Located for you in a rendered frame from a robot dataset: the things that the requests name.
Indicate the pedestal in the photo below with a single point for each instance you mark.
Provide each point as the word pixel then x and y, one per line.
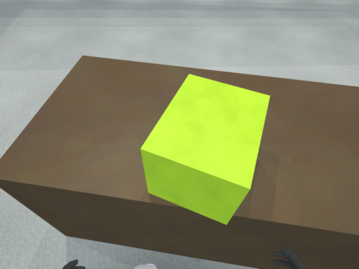
pixel 78 166

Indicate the robot right hand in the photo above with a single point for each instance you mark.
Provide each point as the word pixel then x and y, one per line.
pixel 294 262

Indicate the carton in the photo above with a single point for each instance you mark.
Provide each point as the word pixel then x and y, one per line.
pixel 202 153

